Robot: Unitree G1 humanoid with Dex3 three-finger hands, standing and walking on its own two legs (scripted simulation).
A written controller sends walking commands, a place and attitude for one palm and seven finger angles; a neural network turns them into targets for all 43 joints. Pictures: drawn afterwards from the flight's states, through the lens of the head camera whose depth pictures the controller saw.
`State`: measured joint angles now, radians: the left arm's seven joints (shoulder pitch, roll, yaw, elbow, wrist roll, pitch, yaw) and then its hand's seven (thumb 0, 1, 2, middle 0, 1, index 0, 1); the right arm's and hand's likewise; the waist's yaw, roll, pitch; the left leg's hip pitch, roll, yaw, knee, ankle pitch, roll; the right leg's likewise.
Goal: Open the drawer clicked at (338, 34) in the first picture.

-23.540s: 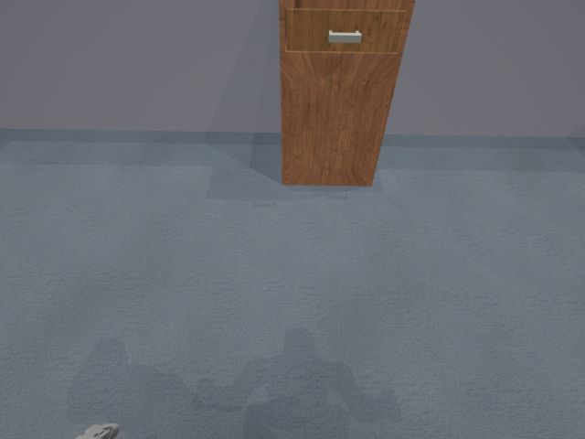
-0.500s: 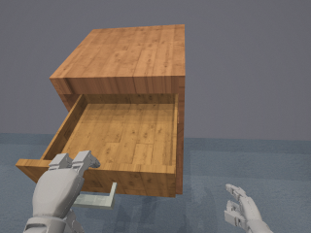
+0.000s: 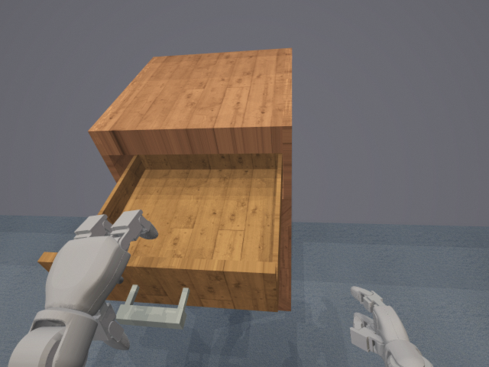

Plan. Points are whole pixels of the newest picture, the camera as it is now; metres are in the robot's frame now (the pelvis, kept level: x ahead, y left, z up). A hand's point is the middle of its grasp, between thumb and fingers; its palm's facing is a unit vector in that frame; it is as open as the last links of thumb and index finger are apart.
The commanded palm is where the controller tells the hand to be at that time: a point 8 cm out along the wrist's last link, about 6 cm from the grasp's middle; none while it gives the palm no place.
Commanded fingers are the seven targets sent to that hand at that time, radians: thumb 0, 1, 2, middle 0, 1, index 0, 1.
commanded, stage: draw the hand back to the body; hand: left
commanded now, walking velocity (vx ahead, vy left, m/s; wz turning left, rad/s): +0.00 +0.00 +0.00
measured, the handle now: (155, 304) +0.22 +0.21 -0.01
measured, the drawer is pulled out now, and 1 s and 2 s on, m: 0.30 0.30 0.30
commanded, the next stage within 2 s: step back with the hand held close in 1.66 s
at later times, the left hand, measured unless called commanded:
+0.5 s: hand (105, 293) +0.17 +0.21 +0.13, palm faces +0.07 -0.12 -0.99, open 13.8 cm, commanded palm +0.14 +0.22 +0.19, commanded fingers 0.00 -0.50 0.30 -0.30 -1.20 -0.30 -1.20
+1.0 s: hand (105, 254) +0.20 +0.21 +0.17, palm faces +0.33 -0.87 -0.35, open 12.6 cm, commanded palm +0.14 +0.26 +0.19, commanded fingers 0.00 0.13 0.57 -0.25 -0.80 -0.25 -0.80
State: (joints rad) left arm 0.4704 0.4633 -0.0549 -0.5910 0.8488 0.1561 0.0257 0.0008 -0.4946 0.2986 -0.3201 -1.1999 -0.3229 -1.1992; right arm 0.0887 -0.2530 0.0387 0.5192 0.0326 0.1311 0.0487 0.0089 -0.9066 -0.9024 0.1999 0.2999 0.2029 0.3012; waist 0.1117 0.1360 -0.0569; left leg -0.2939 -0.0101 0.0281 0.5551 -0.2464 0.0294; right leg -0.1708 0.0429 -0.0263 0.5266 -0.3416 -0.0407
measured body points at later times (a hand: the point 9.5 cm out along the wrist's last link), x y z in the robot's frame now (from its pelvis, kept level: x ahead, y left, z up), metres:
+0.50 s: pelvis +0.00 -0.01 +0.00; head -0.01 -0.06 +0.45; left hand +0.16 +0.22 +0.18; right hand +0.23 -0.22 -0.08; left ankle +0.03 +0.10 -0.73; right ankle -0.04 -0.09 -0.73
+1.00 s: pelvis +0.02 +0.00 +0.01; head +0.01 -0.02 +0.46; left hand +0.18 +0.26 +0.19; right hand +0.21 -0.20 -0.08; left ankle +0.03 +0.10 -0.73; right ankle -0.04 -0.09 -0.73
